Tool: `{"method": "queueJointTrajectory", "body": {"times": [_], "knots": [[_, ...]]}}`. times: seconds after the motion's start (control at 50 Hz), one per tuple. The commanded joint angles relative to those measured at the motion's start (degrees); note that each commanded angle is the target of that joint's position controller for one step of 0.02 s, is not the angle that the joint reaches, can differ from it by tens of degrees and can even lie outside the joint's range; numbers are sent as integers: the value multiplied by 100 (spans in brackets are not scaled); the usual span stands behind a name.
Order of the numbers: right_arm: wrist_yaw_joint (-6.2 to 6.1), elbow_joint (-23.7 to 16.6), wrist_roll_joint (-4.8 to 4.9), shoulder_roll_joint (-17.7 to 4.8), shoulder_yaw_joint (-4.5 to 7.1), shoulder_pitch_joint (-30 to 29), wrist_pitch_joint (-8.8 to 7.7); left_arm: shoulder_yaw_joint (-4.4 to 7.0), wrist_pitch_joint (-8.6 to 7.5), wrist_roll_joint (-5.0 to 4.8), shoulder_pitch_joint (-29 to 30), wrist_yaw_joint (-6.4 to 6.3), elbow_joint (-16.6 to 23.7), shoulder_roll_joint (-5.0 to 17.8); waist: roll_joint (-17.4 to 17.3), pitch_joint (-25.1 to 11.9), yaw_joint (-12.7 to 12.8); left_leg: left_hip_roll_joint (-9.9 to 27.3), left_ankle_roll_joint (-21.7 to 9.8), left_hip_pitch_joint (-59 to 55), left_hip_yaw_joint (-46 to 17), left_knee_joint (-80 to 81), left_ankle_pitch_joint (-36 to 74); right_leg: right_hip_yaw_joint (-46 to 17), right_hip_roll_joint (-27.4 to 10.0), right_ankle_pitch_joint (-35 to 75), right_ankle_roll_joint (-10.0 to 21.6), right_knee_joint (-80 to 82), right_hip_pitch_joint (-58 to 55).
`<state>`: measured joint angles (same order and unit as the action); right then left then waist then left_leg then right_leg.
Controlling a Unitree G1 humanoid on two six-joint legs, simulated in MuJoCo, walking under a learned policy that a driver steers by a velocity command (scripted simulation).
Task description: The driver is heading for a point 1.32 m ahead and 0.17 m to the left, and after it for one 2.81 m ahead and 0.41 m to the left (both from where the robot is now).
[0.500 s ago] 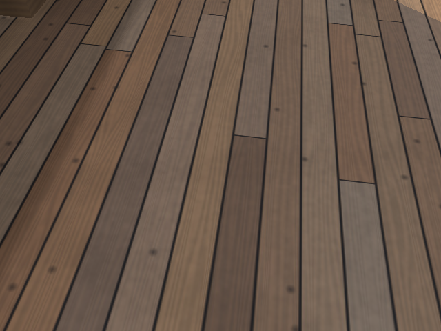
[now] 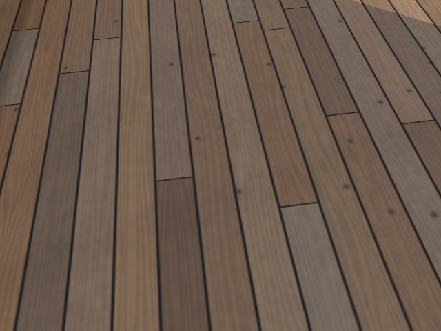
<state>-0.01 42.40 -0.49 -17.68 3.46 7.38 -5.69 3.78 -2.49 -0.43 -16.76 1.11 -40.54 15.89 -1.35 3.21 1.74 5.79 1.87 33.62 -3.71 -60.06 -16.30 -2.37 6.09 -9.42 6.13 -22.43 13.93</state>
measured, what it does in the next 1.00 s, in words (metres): walks ahead, turning left: left foot, then right foot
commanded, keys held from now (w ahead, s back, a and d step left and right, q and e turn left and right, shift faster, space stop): w+e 0.08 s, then w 0.04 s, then w+q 0.84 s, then w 0.04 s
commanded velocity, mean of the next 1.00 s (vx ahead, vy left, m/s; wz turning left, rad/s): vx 0.50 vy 0.00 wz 0.20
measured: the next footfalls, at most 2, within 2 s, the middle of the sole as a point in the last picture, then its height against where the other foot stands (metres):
left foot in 0.28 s outside the picture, level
right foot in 0.78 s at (262, 275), level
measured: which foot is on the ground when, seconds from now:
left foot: up 0.00-0.26, down 0.28-0.80, up 0.82-1.00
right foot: down 0.00-0.30, up 0.32-0.76, down 0.78-1.00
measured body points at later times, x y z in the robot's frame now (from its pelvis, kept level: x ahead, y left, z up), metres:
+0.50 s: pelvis +0.29 +0.07 +0.00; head +0.32 +0.08 +0.45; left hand +0.44 +0.33 -0.10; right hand +0.35 -0.21 -0.11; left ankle +0.31 +0.14 -0.74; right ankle +0.30 -0.09 -0.67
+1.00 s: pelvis +0.56 +0.04 +0.00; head +0.58 +0.04 +0.45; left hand +0.57 +0.34 -0.10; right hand +0.76 -0.20 -0.11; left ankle +0.54 +0.19 -0.67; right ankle +0.58 -0.06 -0.74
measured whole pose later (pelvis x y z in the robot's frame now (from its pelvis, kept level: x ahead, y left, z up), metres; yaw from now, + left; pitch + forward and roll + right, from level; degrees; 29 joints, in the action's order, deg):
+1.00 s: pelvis +0.56 +0.04 +0.00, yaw +18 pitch +1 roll -2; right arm -0.1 40.5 1.3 -19.0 4.3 14.8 -0.9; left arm 3.8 -5.6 0.3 -14.6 0.5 -43.6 15.0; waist -3.3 1.3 1.4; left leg 3.7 0.3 34.1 -3.5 -62.6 -17.0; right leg 3.6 2.2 -10.9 1.5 -19.4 9.4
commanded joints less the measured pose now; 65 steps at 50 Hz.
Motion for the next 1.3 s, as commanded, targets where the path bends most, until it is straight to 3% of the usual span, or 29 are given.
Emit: {"method": "queueJointTrajectory", "body": {"times": [0.02,0.1,0.18,0.24,0.26,0.28,0.3,0.32,0.34,0.36,0.4,0.42,0.48,0.6,0.7,0.76,0.78,0.8,0.82,0.84,0.88,0.9,0.98,1.08,1.18,1.22,1.26,1.28,1.3], "knots": [[-27,-344,-52,-381,96,-61,31,267,-124,-22,170,-133,431,990,335,-376,-156,-46,224,206,51,902,849,-1353,-1361,1436,1012,1016,-142],[63,-515,22,-221,3,-821,-23,274,-65,-65,-128,-201,288,1005,563,-267,164,-385,252,-336,117,2502,2155,-1154,-1112,635,674,929,67],[197,-555,86,-376,19,-1014,-111,233,-71,-58,-479,-192,36,895,676,-203,317,-333,0,-306,59,3003,2230,-1394,-1531,464,599,605,-672],[225,-553,96,-523,62,-827,-132,259,-28,-19,-495,-188,-77,973,840,-124,182,-383,-370,-341,225,3141,1372,-1463,-1827,1444,473,279,-1304],[210,-449,85,-620,121,-445,-140,248,-11,-22,-393,-190,-72,968,819,-305,-49,-543,-537,-848,404,3315,1260,-1263,-1689,2426,364,-172,-1393],[193,-249,53,-811,219,261,-149,197,4,14,-370,-200,-52,860,660,-842,-366,-540,-761,-1856,357,3286,1464,-942,-1386,3142,217,-1120,-1288],[204,-140,8,-1135,285,1131,-150,92,3,129,-543,-230,58,662,-32,-1735,-607,330,-1240,-3473,-880,3116,1775,-622,-981,1994,-3,-2756,-377],[266,47,44,-1465,390,1520,-90,3,-88,40,-1168,-204,109,330,-1758,-2104,-350,1313,-2132,-5091,-3550,3915,386,-176,-73,-1548,-508,-4573,1820],[305,12,243,-960,251,1468,-75,37,-173,7,-827,-180,128,744,-1200,-1786,-520,1321,-2023,-5132,-4236,4386,-926,-615,-330,-2144,-487,-5074,2649],[274,-83,218,-711,181,1122,-42,94,-243,-81,-135,-143,269,952,-644,-1020,-603,1166,-1797,-4489,-3490,4448,-860,-579,-581,-1640,-457,-5081,2961],[226,-180,95,-626,139,809,30,79,-363,68,479,-134,430,819,65,-403,-469,734,-1681,-3425,-2557,4578,358,-393,-881,-1047,-483,-4427,2797],[192,-198,53,-564,106,776,30,90,-379,127,438,-133,453,756,-85,-461,-326,555,-1641,-3205,-2298,4640,852,-397,-986,-848,-519,-4089,2497],[110,-182,119,-585,116,860,58,58,-330,145,412,-137,481,564,-342,-504,-209,359,-1722,-2862,-1865,4780,1600,-228,-971,-795,-750,-3294,2237],[-80,-23,190,-820,210,1281,197,-46,-355,81,1538,-106,707,319,-339,-265,-542,1,-1426,-2179,-1366,4759,1632,-147,-662,1014,-1005,-1258,1673],[-134,69,227,-781,223,1613,324,19,-465,-5,2032,-9,835,491,-421,-249,-610,142,-1279,-2525,-1934,4256,1291,-294,-457,989,-890,-499,1175],[-136,-23,210,-702,223,1384,365,168,-526,-5,1261,-52,639,758,-556,-517,-111,-2,-1042,-2508,-2053,3500,1787,-207,-530,701,-548,-39,-20],[-106,-128,153,-467,138,1272,344,254,-541,76,520,-100,537,978,-346,-1151,261,-264,-864,-2058,-1751,2411,1695,-625,-1102,606,-233,-213,-1295],[-107,-250,168,-89,22,1751,299,373,-494,164,-267,-144,438,1444,777,-2075,316,-990,-477,-530,-968,580,134,-2345,-2341,63,458,-221,-3328],[-109,-348,246,-197,-18,2092,267,365,-407,54,-505,-86,258,1331,1985,-2283,186,-963,-361,700,-638,-594,-1845,-4180,-3106,-1212,936,295,-3707],[-108,-256,285,-696,111,1775,284,246,-383,7,-195,-85,329,863,1198,-1412,248,-593,-313,1106,-712,-1091,-1459,-3766,-2896,-1877,747,502,-2972],[-88,-381,186,-713,158,1088,337,132,-331,53,301,-87,306,549,543,-404,134,-265,-229,980,-413,-978,-653,-2282,-2369,-864,456,774,-1622],[-67,-419,159,-641,181,1001,359,93,-336,87,446,-86,260,441,629,-233,14,-105,-218,827,-395,-783,-424,-1828,-2190,-414,402,920,-1220],[7,-592,176,-260,103,833,440,148,-427,68,483,-69,46,577,660,-124,-119,92,-117,628,-236,-262,110,-826,-2027,503,523,1389,-646],[129,-752,124,-79,-30,131,303,194,-405,2,310,-37,-241,842,415,-61,39,-29,-173,309,-5,1569,1442,65,-1827,1346,498,1484,-722],[241,-1083,141,-183,-51,-783,182,223,-243,-168,-347,-29,-644,1123,475,128,223,-226,-327,-35,298,2700,1308,-121,-2070,1610,422,1227,-1226],[246,-1053,140,-392,32,-561,142,241,-163,-178,-374,-53,-732,1252,595,-45,-26,-393,-447,-613,365,3035,995,-216,-2138,2249,293,794,-1425],[154,-659,79,-858,281,813,140,152,-145,-147,-329,-81,-750,1106,539,-958,-791,-474,-722,-2931,434,3246,1319,134,-1674,3004,-46,-859,-762],[47,-522,-21,-1364,416,1855,188,-26,-188,57,-335,-76,-555,660,-246,-1960,-1143,854,-1100,-4747,-910,2953,1693,393,-1264,995,-322,-2782,529],[51,-501,-58,-1528,404,1835,230,-178,-269,-46,-1050,-54,-531,132,-1584,-2767,-731,1968,-1840,-5870,-3225,3665,522,23,-503,-2491,-555,-4415,2208]]}}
